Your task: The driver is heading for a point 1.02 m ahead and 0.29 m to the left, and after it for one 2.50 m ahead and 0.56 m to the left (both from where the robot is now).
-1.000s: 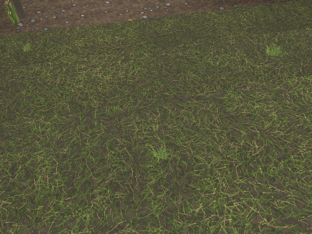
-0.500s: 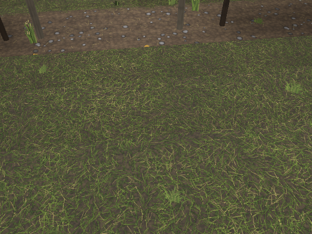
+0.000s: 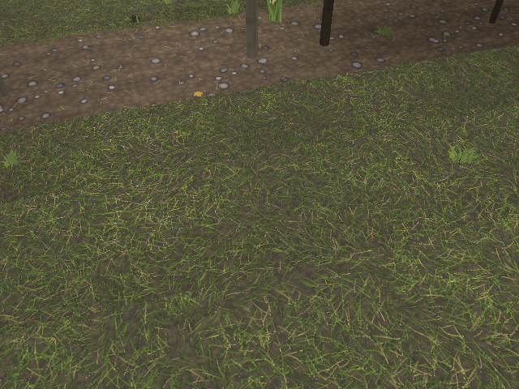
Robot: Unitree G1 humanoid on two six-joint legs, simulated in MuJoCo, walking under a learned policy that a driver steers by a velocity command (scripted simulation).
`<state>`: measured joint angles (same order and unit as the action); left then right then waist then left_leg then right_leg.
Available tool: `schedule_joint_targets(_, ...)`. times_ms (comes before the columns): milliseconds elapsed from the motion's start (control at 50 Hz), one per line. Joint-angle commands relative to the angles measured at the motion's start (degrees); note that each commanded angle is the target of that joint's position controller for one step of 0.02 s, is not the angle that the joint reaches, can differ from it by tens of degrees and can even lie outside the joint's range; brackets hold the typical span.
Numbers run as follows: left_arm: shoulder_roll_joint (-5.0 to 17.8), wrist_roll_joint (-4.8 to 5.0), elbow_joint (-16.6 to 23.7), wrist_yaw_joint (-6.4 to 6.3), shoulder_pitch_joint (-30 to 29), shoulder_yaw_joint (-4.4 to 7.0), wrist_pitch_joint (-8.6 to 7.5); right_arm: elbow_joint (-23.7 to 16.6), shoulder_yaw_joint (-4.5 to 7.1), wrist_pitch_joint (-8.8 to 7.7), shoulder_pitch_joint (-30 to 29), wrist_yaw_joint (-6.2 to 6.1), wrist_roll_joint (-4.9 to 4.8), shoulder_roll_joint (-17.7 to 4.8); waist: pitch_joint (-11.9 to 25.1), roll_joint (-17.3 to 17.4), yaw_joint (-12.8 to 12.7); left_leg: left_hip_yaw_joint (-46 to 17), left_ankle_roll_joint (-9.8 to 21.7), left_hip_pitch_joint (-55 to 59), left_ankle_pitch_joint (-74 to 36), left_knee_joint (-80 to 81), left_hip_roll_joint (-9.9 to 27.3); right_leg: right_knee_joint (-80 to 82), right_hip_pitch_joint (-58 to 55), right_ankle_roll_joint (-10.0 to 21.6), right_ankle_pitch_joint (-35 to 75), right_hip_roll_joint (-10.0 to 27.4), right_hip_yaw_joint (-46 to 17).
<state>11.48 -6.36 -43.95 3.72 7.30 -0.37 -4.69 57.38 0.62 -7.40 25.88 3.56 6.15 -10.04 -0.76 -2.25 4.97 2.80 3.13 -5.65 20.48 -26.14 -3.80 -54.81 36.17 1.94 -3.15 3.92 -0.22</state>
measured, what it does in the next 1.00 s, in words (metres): goes down, turning left: right foot, then left foot 0.19 m lower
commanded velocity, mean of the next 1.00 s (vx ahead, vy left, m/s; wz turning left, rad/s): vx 0.50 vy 0.00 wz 0.42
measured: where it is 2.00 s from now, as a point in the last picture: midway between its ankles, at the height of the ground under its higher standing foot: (151, 300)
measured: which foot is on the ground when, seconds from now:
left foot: down 0.00-0.08, up 0.10-0.54, down 0.56-0.94, up 0.96-1.00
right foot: up 0.00-0.04, down 0.06-0.58, up 0.60-0.90, down 0.92-1.00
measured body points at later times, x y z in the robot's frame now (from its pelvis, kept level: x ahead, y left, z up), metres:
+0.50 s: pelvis +0.28 +0.02 -0.11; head +0.28 +0.04 +0.34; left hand +0.12 +0.17 -0.26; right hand +0.51 -0.15 -0.21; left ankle +0.42 +0.16 -0.84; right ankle +0.07 -0.12 -0.73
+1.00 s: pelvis +0.60 +0.10 -0.20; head +0.62 +0.10 +0.25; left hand +0.70 +0.39 -0.28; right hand +0.73 -0.11 -0.34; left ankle +0.43 +0.15 -0.85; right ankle +0.74 +0.04 -0.92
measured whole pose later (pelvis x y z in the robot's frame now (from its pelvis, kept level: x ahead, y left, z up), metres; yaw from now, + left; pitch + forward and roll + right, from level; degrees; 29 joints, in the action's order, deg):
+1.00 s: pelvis +0.60 +0.10 -0.20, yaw +28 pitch +1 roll +0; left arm 13.1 -3.3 -44.8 1.3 1.3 -1.6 -8.3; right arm 51.7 2.7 -5.6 21.3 5.6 4.6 -12.9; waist -0.3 0.0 3.6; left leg -7.5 2.6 -16.9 31.5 -62.5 -5.7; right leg -35.7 26.8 2.3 -10.8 0.5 1.7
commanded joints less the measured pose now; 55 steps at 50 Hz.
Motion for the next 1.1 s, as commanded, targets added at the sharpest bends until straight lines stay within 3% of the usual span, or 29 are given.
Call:
schedule_joint_targets(20, 8.3, 0.07, 1.9, -1.48, 10.8, 3.25, -0.18, -5.6, 2.21, -1.35, -7.4, -0.98, -0.09, -10.9, -1.3, 4.8, -7.8, -7.6, 10.4, -11.1, -34.8, -4.1, 14.4, -0.2, -17.9, -0.1, -9.3, -2.5, 3.6)
schedule_joint_targets(60, 10.0, 3.41, -0.1, -3.02, 17.1, 4.89, -0.92, -6.6, 3.96, -1.77, -9.0, 0.57, -3.78, -14.5, 1.0, 1.3, -11.2, -5.7, 11.0, -15.3, -37.6, -24.1, 9.0, 19.4, -33.1, 1.4, -16.3, -7.4, 9.2)
schedule_joint_targets(80, 10.7, 3.17, -1.6, -3.88, 23.5, 4.29, -1.7, -5.6, 2.41, -1.76, -0.9, 1.71, -0.95, -7.8, 11.9, -8.8, -9.7, -4.5, 5.4, -26.3, -15.9, -46.3, 2.5, 17.3, -51.8, 14.5, 10.4, 3.0, -8.5)
schedule_joint_targets(100, 10.0, 1.73, -2.6, -2.48, 29.0, 3.09, -2.32, -4.8, 0.8, -2.1, 4.9, 2.47, -1.7, -1.2, 15.2, -10.1, -8.6, -9.1, 2.5, -39.3, 17.6, -63.4, -3.7, 21.5, -56.9, 27.9, 37.6, 15.6, -28.6)
schedule_joint_targets(120, 11.0, 0.29, -4.9, -1.05, 29.6, 4.49, -3.17, -10.7, 1.99, -2.03, -5.6, 2.14, -4.55, -5.0, 1.4, -5.8, -12.2, -15.7, 2.2, -53.1, 14.0, -66.8, -3.0, 29.0, -44.8, 27.7, 18.7, 20.4, -39.3)
schedule_joint_targets(140, 9.1, 2.09, -5.7, 0.04, 22.7, 4.04, -3.61, -12.7, 2.93, -1.06, -11.9, 0.33, -4.85, -8.3, -5.6, 0.4, -9.0, -15.5, 1.2, -56.4, 7.6, -65.0, 2.0, 28.8, -35.3, 24.5, 10.4, 21.3, -33.2)
schedule_joint_targets(160, 4.8, 2.46, -5.3, 0.18, 17.7, 2.5, -3.2, -12.4, 2.87, 0.03, -11.5, -0.92, -3.65, -8.7, -1.7, 5.6, -6.5, -14.9, 0.5, -52.6, 1.6, -59.7, 5.1, 27.8, -30.3, 21.8, 7.1, 19.5, -27.1)
schedule_joint_targets(220, -1.0, 1.21, -4.2, -3.45, 11.4, 0.49, -1.36, -9.3, -1.02, 3.26, -6.1, -0.07, 1.74, 0.4, -1.3, 0.1, -3.5, -9.9, 0.4, -37.7, -15.5, -44.6, 9.8, 30.0, -14.6, 12.9, -6.0, 8.2, -9.0)
schedule_joint_targets(260, -3.2, 0.55, -3.9, -5.82, 11.3, -1.17, -2.33, -9.6, -0.69, 2.48, -9.0, 2.54, 1.15, -2.6, -1.0, 2.6, -5.7, -10.0, 0.1, -39.7, -35.9, -31.3, 11.5, 26.1, -15.6, 9.8, -9.9, 5.4, -3.0)
schedule_joint_targets(320, 2.6, 0.95, -9.0, -5.99, 24.9, -1.04, -3.23, -11.4, -0.15, 1.9, -18.3, 2.6, -1.41, -3.9, -1.2, -0.1, -10.3, -2.4, -1.0, -29.3, -52.9, -13.5, 9.5, 21.4, -13.0, 8.6, -15.5, 3.0, 3.4)
schedule_joint_targets(400, 1.8, 0.86, -11.4, -2.94, 25.2, -2.45, -3.19, -13.7, 0.72, 4.23, -22.5, 1.32, -0.18, -8.1, -8.5, 1.4, -8.0, -3.7, 1.6, -28.1, -46.4, -11.0, 10.5, 19.5, -15.4, 9.2, -17.9, 10.9, -2.1)
schedule_joint_targets(480, 5.4, 2.64, -15.5, -4.66, 29.7, -1.15, -1.63, -14.3, -0.37, 4.63, -29.6, 0.97, -0.44, -5.9, -12.5, 3.0, -12.1, -0.9, 1.4, -30.1, -37.2, 3.3, 10.9, 14.3, -31.1, 7.0, -9.3, 10.6, -2.0)
schedule_joint_targets(520, 7.2, 0.98, -17.5, -3.68, 28.7, -0.41, 0.16, -8.6, 0.34, 4.36, -16.3, 0.22, -0.12, -7.0, -9.5, 5.3, -7.7, -1.5, 1.3, -17.0, -41.6, 9.3, 11.4, 0.8, -32.9, 5.3, -3.0, 9.7, -0.2)
schedule_joint_targets(560, 7.3, -1.57, -17.6, -0.87, 27.8, -0.57, 0.72, -1.1, 4.94, 2.56, 6.9, -1.19, -0.08, -15.8, 0.0, 12.5, 2.2, 3.4, 6.5, 22.4, -53.2, 6.0, 8.0, -27.2, -12.5, -1.3, -5.1, 1.5, 8.5)
schedule_joint_targets(580, 0.8, -0.71, -16.8, 1.84, 33.4, -1.23, 1.08, 1.2, 5.27, 3.94, 16.5, -0.55, -0.87, -19.2, 19.1, 18.4, 0.0, -8.9, 17.3, 51.1, -74.2, -13.4, 16.0, -48.2, 2.4, -5.8, -37.6, -4.5, 7.3)
schedule_joint_targets(600, 3.5, 1.15, -10.5, 3.13, 22.2, -1.03, 0.41, 3.0, 5.9, 4.8, 21.6, -0.79, -1.02, -18.7, 20.5, 13.2, 6.6, -17.9, 20.2, 56.9, -73.4, -13.0, 19.3, -57.7, 14.5, -6.3, -41.6, -6.3, 2.4)
schedule_joint_targets(620, 6.3, 3.05, -3.4, 2.62, 7.2, -0.42, -1.76, 1.5, 5.29, 4.19, 19.3, -1.58, -1.82, -15.9, 12.2, 8.9, 10.9, -20.9, 20.1, 49.7, -53.8, -7.6, 21.0, -53.5, 27.1, -6.4, -41.1, -4.9, -0.5)
schedule_joint_targets(660, 5.9, 2.76, 0.9, -1.12, 3.0, -0.49, -4.4, -3.5, 2.53, 2.69, 2.0, -0.56, -3.14, -9.4, 2.8, -0.7, 1.3, -26.5, 18.0, 22.4, -31.0, 3.2, 23.7, -27.8, 24.8, -2.1, -22.5, 1.9, -7.7)
schedule_joint_targets(700, 5.5, 1.65, -2.9, -3.39, 8.0, 0.43, -3.07, -7.5, 0.59, 1.81, -9.6, 0.73, -1.87, -7.2, -4.7, 2.1, -7.4, -22.0, 20.8, -11.9, -33.7, 14.0, 21.9, -5.5, 0.4, -0.9, -14.6, 5.6, -5.6)
schedule_joint_targets(720, 3.6, 1.43, -2.8, -3.44, 8.3, -0.28, -1.59, -6.9, 0.87, 1.24, -9.0, 1.18, -2.79, -9.2, -4.1, 6.0, -8.6, -22.4, 21.3, -16.6, -32.5, 15.5, 20.0, -1.6, -4.1, -1.8, -14.5, 5.3, -4.1)
schedule_joint_targets(760, 1.5, 2.67, -2.0, -2.92, 7.2, -1.73, 0.28, -7.3, 1.93, 0.32, -9.4, 2.28, -3.84, -11.4, -2.7, 2.6, -9.0, -19.4, 17.3, -21.5, -30.9, 14.8, 15.3, 12.7, -13.7, -2.6, -10.5, 2.9, -1.6)
schedule_joint_targets(880, 7.8, 2.38, 0.4, -2.45, -6.2, -0.66, -1.49, -7.3, 3.69, 1.86, -3.1, 3.17, -1.2, -11.8, -0.7, 3.3, -4.1, -20.5, 11.0, -14.6, -25.3, 3.5, 10.5, 20.2, -18.8, -0.1, 5.3, -3.4, 1.4)
schedule_joint_targets(920, 12.1, 3.0, -2.0, -3.29, 3.9, 1.45, -2.91, -9.5, 3.8, 1.25, -6.3, 2.75, -0.17, -11.1, 2.5, 2.1, -9.9, -18.1, 6.1, -24.1, -31.3, -7.8, 6.2, 15.9, -37.8, 4.4, 7.6, -3.4, 2.1)
schedule_joint_targets(940, 16.9, 3.72, -4.6, -3.97, 18.1, 2.91, -3.27, -12.4, 3.12, 0.52, -8.3, 3.07, -0.75, -7.9, 12.2, -7.2, -15.5, -11.8, 1.1, -29.7, -20.1, -25.8, -1.6, 20.6, -53.4, 12.7, 13.4, 6.2, -10.2)
schedule_joint_targets(960, 16.4, 3.87, -6.0, -3.04, 26.1, 2.04, -3.1, -10.8, 1.43, -0.42, 3.3, 2.29, -1.18, -0.5, 25.9, -15.9, -11.3, -8.7, -1.9, -35.0, 18.5, -46.1, -6.1, 27.9, -66.8, 26.4, 23.2, 21.2, -32.1)
schedule_joint_targets(980, 13.8, 2.34, -7.6, -2.27, 26.5, 2.22, -3.12, -10.1, 2.11, 0.33, -1.9, 1.99, -2.28, -4.0, 11.5, -9.6, -13.9, -11.2, -1.3, -49.3, 16.7, -54.7, -2.7, 35.4, -58.4, 22.0, -4.8, 20.1, -40.0)
schedule_joint_targets(1000, 9.8, 3.43, -6.3, -2.03, 17.9, 1.59, -2.85, -9.1, 2.71, 1.12, -5.1, 0.26, -2.2, -6.5, 1.7, -3.5, -11.6, -10.7, -0.1, -49.2, 8.9, -53.8, 1.9, 39.2, -44.5, 16.4, -23.3, 17.2, -32.0)
schedule_joint_targets(1040, 3.2, 4.67, -3.8, -2.97, 7.9, -0.4, -2.41, -9.1, 1.99, 1.96, -6.1, -2.07, -0.18, -5.1, 3.0, -0.6, -7.0, -10.3, -0.2, -38.5, 0.8, -46.3, 7.3, 43.3, -31.6, 14.9, -19.8, 14.3, -25.1)
schedule_joint_targets(1100, 3.1, 4.57, -5.0, -4.76, 6.5, 0.29, -3.51, -11.2, 0.94, 2.77, -11.2, -1.74, -0.67, -2.7, 2.6, 0.7, -5.6, -7.6, -2.5, -30.4, 2.5, -35.9, 9.2, 48.0, -25.9, 13.1, -9.2, 10.7, -14.9)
